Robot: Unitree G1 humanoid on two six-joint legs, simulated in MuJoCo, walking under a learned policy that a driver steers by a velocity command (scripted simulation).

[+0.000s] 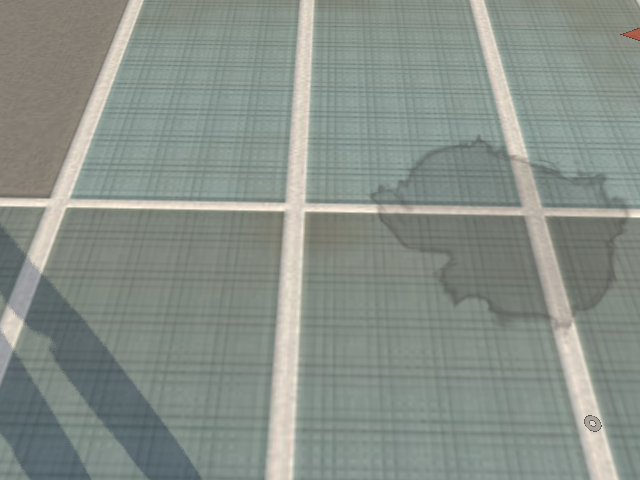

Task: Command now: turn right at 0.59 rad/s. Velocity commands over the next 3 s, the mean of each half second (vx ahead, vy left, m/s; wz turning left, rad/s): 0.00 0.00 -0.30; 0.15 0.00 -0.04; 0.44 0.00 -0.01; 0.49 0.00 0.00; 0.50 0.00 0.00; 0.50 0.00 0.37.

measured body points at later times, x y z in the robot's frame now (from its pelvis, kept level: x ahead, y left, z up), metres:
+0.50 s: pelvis +0.00 -0.03 +0.00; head +0.02 -0.05 +0.45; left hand +0.21 +0.19 -0.08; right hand +0.08 -0.31 -0.12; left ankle +0.01 +0.13 -0.73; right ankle -0.02 -0.14 -0.73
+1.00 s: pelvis +0.07 +0.00 +0.00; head +0.08 +0.02 +0.45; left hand +0.19 +0.26 -0.12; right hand +0.11 -0.29 -0.11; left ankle +0.05 +0.09 -0.73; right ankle -0.02 -0.13 -0.70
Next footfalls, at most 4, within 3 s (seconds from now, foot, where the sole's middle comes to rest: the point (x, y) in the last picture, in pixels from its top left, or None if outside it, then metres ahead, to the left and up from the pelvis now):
0.36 right None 0.02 -0.14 -0.77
1.42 right None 0.44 -0.16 -0.77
1.94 left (314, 348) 0.75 0.05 -0.77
2.48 right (422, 258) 1.02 -0.22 -0.77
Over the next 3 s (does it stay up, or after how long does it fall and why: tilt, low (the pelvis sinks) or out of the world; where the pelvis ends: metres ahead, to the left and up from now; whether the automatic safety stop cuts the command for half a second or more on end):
stays up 1.14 -0.11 -0.01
